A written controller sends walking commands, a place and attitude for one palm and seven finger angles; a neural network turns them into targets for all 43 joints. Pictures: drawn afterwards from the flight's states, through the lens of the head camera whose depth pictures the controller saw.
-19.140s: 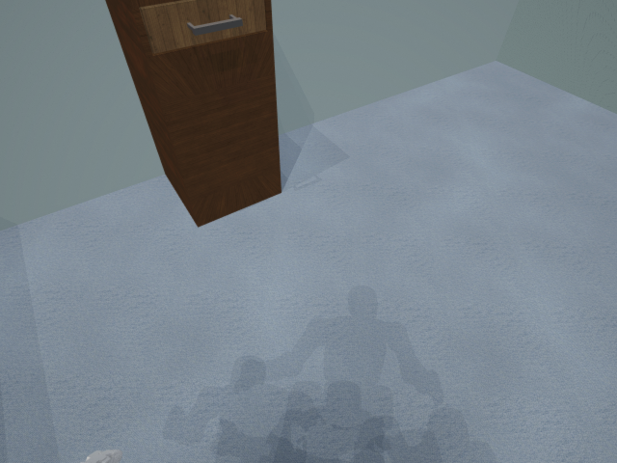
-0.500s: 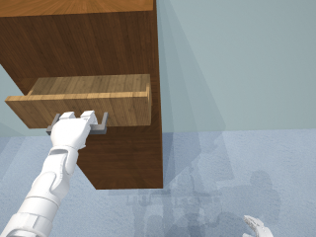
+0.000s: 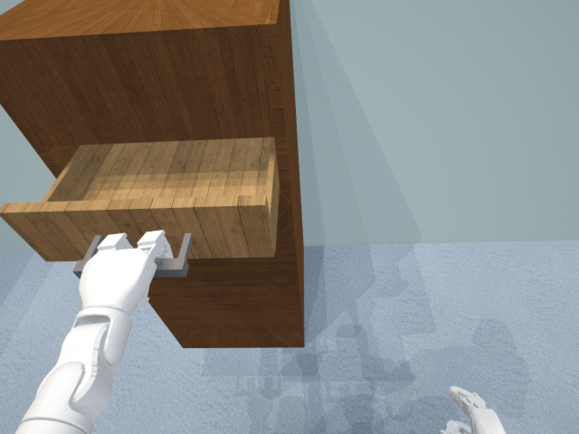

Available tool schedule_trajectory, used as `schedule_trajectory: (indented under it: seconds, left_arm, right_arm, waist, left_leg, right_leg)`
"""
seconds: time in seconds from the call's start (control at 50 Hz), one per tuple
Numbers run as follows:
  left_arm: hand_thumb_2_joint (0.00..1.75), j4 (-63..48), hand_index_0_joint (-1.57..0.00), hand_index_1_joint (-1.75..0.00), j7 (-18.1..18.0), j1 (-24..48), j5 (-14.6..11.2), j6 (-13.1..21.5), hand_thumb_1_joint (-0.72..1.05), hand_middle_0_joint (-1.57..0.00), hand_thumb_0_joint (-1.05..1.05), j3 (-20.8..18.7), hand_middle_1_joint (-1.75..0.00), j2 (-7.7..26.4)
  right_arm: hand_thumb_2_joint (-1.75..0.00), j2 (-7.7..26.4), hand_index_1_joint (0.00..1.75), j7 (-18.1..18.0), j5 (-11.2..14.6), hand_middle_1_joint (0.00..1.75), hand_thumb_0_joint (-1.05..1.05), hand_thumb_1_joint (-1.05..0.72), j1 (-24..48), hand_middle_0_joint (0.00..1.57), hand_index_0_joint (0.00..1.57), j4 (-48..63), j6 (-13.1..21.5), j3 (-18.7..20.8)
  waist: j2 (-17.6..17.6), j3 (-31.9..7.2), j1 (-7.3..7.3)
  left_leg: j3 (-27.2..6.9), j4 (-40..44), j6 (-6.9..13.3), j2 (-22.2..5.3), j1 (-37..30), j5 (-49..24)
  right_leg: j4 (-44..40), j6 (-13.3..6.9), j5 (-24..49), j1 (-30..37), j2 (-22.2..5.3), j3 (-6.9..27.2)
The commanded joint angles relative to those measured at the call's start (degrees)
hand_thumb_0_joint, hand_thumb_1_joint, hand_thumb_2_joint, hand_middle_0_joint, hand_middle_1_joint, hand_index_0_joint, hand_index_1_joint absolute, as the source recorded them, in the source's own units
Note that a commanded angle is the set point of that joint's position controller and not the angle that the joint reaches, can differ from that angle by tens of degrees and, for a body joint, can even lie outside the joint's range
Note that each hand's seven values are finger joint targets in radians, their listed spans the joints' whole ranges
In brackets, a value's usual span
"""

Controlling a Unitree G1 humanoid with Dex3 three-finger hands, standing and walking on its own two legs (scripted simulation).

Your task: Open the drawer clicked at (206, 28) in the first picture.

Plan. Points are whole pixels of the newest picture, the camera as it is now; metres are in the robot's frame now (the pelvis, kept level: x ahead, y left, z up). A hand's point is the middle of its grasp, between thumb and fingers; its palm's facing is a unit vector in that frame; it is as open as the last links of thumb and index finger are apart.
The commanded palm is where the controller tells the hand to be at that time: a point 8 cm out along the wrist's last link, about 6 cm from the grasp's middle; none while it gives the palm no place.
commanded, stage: pull the drawer open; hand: left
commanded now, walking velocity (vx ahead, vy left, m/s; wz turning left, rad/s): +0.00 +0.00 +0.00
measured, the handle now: (136, 255) +0.34 +0.26 +0.07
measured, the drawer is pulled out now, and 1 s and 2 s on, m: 0.15 0.25 0.30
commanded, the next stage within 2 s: open the thumb to release the handle in 1.74 s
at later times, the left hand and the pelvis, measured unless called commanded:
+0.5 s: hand (129, 326) +0.24 +0.24 +0.05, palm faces +0.03 -0.10 -0.99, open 5.4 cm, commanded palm +0.21 +0.24 +0.11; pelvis +0.00 +0.00 +0.00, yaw +0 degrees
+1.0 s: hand (114, 366) +0.19 +0.24 +0.05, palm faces +0.01 -0.11 -0.99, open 5.4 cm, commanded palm +0.15 +0.24 +0.11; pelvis +0.00 +0.00 +0.00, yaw -1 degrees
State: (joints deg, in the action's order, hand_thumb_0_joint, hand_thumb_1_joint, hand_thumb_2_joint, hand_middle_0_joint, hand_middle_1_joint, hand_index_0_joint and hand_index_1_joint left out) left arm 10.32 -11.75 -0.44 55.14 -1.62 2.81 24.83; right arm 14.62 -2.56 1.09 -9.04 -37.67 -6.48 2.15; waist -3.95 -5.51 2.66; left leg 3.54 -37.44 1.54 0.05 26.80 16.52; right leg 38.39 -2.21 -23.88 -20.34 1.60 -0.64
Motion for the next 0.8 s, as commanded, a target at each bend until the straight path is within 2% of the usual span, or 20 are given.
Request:
schedule_trajectory:
  seconds: [0.0,0.02,0.06,0.12,0.18,0.26,0.28,0.3,0.38,0.4,0.42,0.48,0.5,0.54,0.6,0.64,0.7,0.72,0.76,0.78]
  left_arm:
    - [0.9,-13.1,-0.4,-1.35,-2.4,12.8,0.2,0.2,0.9,-0.4,0.0,-5.1,-1.35,10.2]
    - [0.9,-13.4,-0.4,-1.35,-2.3,11.6,-0.2,0.2,0.9,-0.4,0.0,-5.0,-1.35,9.9]
    - [0.9,-14.7,-0.4,-1.35,-2.1,8.2,-0.3,0.3,0.9,-0.4,0.0,-7.2,-1.35,11.7]
    - [0.9,-17.8,-0.4,-1.35,-1.8,3.8,-0.6,0.5,0.9,-0.4,0.0,-5.8,-1.35,9.3]
    - [0.9,-19.1,-0.4,-1.35,-1.8,0.4,-0.9,0.2,0.9,-0.4,0.0,-6.7,-1.35,9.6]
    - [0.9,-23.1,-0.4,-1.35,-2.3,-2.8,-0.3,0.0,0.9,-0.4,0.0,-6.9,-1.35,9.2]
    - [0.9,-23.5,-0.4,-1.35,-2.4,-3.6,-0.4,-0.2,0.9,-0.4,0.0,-5.9,-1.35,8.0]
    - [0.9,-24.5,-0.4,-1.35,-2.5,-3.6,-0.2,-0.3,0.9,-0.4,0.0,-6.2,-1.35,8.4]
    - [0.9,-25.0,-0.4,-1.35,-3.1,-5.4,0.0,-0.9,0.9,-0.4,0.0,-6.8,-1.35,8.8]
    - [0.9,-25.8,-0.4,-1.35,-3.0,-6.0,0.2,-1.1,0.9,-0.4,0.0,-6.0,-1.35,7.9]
    - [0.9,-26.9,-0.4,-1.35,-3.0,-6.4,0.0,-1.2,0.9,-0.4,0.0,-5.3,-1.35,7.2]
    - [0.9,-26.7,-0.4,-1.35,-2.9,-7.5,-0.1,-1.6,0.9,-0.4,0.0,-6.0,-1.35,7.9]
    - [0.9,-27.1,-0.4,-1.35,-2.9,-6.8,0.3,-1.6,0.9,-0.4,0.0,-6.4,-1.35,8.6]
    - [0.9,-27.7,-0.4,-1.35,-2.7,-8.8,-0.1,-1.8,0.9,-0.4,0.0,-7.5,-1.35,9.4]
    - [0.9,-28.6,-0.4,-1.35,-2.4,-12.2,-0.4,-1.5,0.9,-0.4,0.0,-7.2,-1.35,8.4]
    - [0.9,-30.2,-0.4,-1.35,-2.5,-16.4,-0.9,-1.2,0.9,-0.4,0.0,-9.2,-1.35,9.6]
    - [0.9,-30.7,-0.4,-1.35,-2.5,-18.9,-0.9,-0.8,0.9,-0.4,0.0,-9.6,-1.35,9.7]
    - [0.9,-31.6,-0.4,-1.35,-2.6,-19.4,-0.9,-0.7,0.9,-0.4,0.0,-8.9,-1.35,8.7]
    - [0.9,-33.3,-0.4,-1.35,-2.9,-21.2,-0.6,-0.3,0.9,-0.4,0.0,-9.9,-1.35,9.4]
    - [0.9,-33.9,-0.4,-1.35,-3.1,-23.5,-0.9,-0.2,0.9,-0.4,0.0,-9.3,-1.35,8.5]
  right_arm:
    - [-0.9,5.6,0.3,-0.6,0.0,0.3,0.0,-0.9,7.4,0.2,0.2,8.7,3.0,1.6]
    - [-0.9,5.5,0.3,-0.6,-0.1,0.3,0.0,-0.9,7.4,0.2,0.2,8.9,3.2,1.7]
    - [-0.9,5.4,0.3,-0.5,-0.1,0.3,0.0,-0.9,8.6,0.2,0.2,9.2,3.3,1.5]
    - [-0.9,5.1,0.3,-0.1,-0.4,0.3,0.0,-0.9,9.0,0.2,0.2,9.9,3.5,1.5]
    - [-0.9,5.2,0.3,0.3,-0.5,0.3,0.0,-0.9,9.4,0.2,0.2,10.3,3.7,1.2]
    - [-0.9,5.0,0.3,0.8,-0.7,0.3,0.0,-0.9,10.4,0.2,0.2,10.8,3.9,0.9]
    - [-0.9,4.9,0.3,0.9,-0.9,0.3,0.0,-0.9,9.7,0.2,0.2,10.8,3.9,1.2]
    - [-0.9,4.9,0.3,1.0,-0.8,0.3,0.0,-0.9,10.3,0.2,0.2,10.9,3.9,0.9]
    - [-0.9,4.8,0.3,0.9,-1.1,0.3,0.0,-0.9,10.0,0.2,0.2,10.6,3.9,1.0]
    - [-0.9,4.8,0.3,1.0,-1.1,0.3,0.0,-0.9,10.6,0.2,0.2,10.9,3.8,0.7]
    - [-0.9,4.6,0.3,1.0,-1.1,0.3,0.0,-0.9,10.3,0.2,0.2,10.9,3.9,0.9]
    - [-0.9,4.6,0.3,0.9,-1.1,0.3,0.0,-0.9,10.6,0.2,0.2,10.9,3.9,0.7]
    - [-0.9,4.7,0.3,0.8,-1.2,0.3,0.0,-0.9,11.0,0.2,0.2,10.8,3.8,0.4]
    - [-0.9,4.9,0.3,0.7,-1.2,0.3,0.0,-0.9,11.0,0.2,0.2,11.0,3.9,0.4]
    - [-0.9,4.4,0.3,0.9,-1.2,0.3,0.0,-0.9,11.8,0.2,0.2,11.3,3.9,0.0]
    - [-0.9,4.6,0.3,1.1,-1.3,0.3,0.0,-0.9,11.9,0.2,0.2,11.7,4.0,0.1]
    - [-0.9,4.5,0.3,1.4,-1.3,0.3,0.0,-0.9,12.3,0.2,0.2,11.7,4.0,-0.4]
    - [-0.9,4.4,0.3,1.5,-1.4,0.3,0.0,-0.9,12.1,0.2,0.2,11.9,4.0,-0.1]
    - [-0.9,4.4,0.3,1.9,-1.5,0.3,0.0,-0.9,12.5,0.2,0.2,12.1,4.1,-0.2]
    - [-0.9,4.2,0.3,2.0,-1.5,0.3,0.0,-0.9,11.7,0.2,0.2,12.3,4.1,0.1]
  waist:
    - [2.6,-11.8,0.22]
    - [2.8,-11.4,0.24]
    - [3.1,-12.8,1.59]
    - [2.1,-12.2,1.62]
    - [2.6,-10.4,1.71]
    - [1.9,-11.7,2.26]
    - [2.3,-10.7,1.69]
    - [1.3,-11.2,1.98]
    - [2.4,-9.8,1.7]
    - [2.0,-10.6,2.03]
    - [2.1,-10.4,1.64]
    - [2.6,-8.8,1.7]
    - [2.3,-10.0,2.11]
    - [2.9,-10.3,2.35]
    - [2.8,-9.4,2.79]
    - [2.8,-9.8,3.51]
    - [3.1,-8.5,3.37]
    - [2.1,-7.5,3.11]
    - [0.8,-8.7,3.86]
    - [0.9,-8.6,3.58]
  left_leg:
    - [-2.6,2.7,1.1,1.4,-14.3,-15.4]
    - [-2.5,2.7,1.2,1.4,-14.4,-15.4]
    - [-2.2,2.6,1.2,1.6,-14.5,-16.7]
    - [-2.4,2.6,1.0,1.4,-14.7,-18.6]
    - [-2.6,2.9,0.9,1.3,-14.1,-18.2]
    - [-2.7,2.4,0.8,1.1,-15.2,-19.8]
    - [-2.8,2.4,0.8,0.9,-15.2,-19.8]
    - [-2.8,2.3,0.8,1.0,-15.7,-19.5]
    - [-3.1,2.4,0.7,0.8,-15.4,-18.5]
    - [-3.0,2.2,0.6,0.9,-15.7,-18.7]
    - [-3.0,2.1,0.7,0.8,-15.9,-18.8]
    - [-3.3,2.4,0.6,0.8,-15.2,-17.0]
    - [-3.1,2.5,0.5,0.9,-15.6,-16.8]
    - [-3.1,2.5,0.5,0.9,-15.2,-17.6]
    - [-2.9,2.4,0.5,1.1,-15.1,-17.3]
    - [-3.1,2.5,0.4,1.0,-14.7,-19.0]
    - [-2.9,2.3,0.4,1.1,-14.1,-18.7]
    - [-2.8,2.2,0.4,0.9,-14.1,-18.8]
    - [-2.9,2.1,0.3,0.9,-14.7,-18.8]
    - [-2.9,2.1,0.4,0.6,-14.7,-19.1]
  right_leg:
    - [-6.0,0.6,21.1,-2.2,0.9,1.3]
    - [-6.1,0.5,21.1,-2.0,0.9,1.4]
    - [-6.1,0.6,23.5,-0.2,0.7,2.2]
    - [-5.5,0.5,24.8,-0.1,0.8,1.7]
    - [-5.6,0.5,24.1,-0.3,0.8,1.5]
    - [-5.2,0.5,24.5,-0.7,0.7,1.5]
    - [-5.1,0.5,24.2,-1.2,0.8,1.1]
    - [-5.2,0.6,23.8,-1.6,0.7,1.2]
    - [-5.2,0.4,22.2,-2.1,1.0,1.1]
    - [-5.1,0.5,22.5,-2.2,0.8,1.1]
    - [-5.1,0.5,22.7,-2.1,0.7,1.0]
    - [-5.4,0.4,20.7,-2.6,0.9,1.0]
    - [-5.3,0.5,20.7,-2.4,0.7,1.0]
    - [-5.5,0.3,22.2,-0.9,0.7,1.5]
    - [-5.5,0.6,22.6,-1.3,0.6,1.5]
    - [-5.5,0.3,24.5,0.4,0.6,2.0]
    - [-5.2,0.7,25.4,-0.4,0.5,1.9]
    - [-5.2,0.6,24.9,-1.0,0.5,1.9]
    - [-5.1,0.4,23.7,-1.0,0.5,2.1]
    - [-4.9,0.5,23.4,-1.0,0.6,1.6]
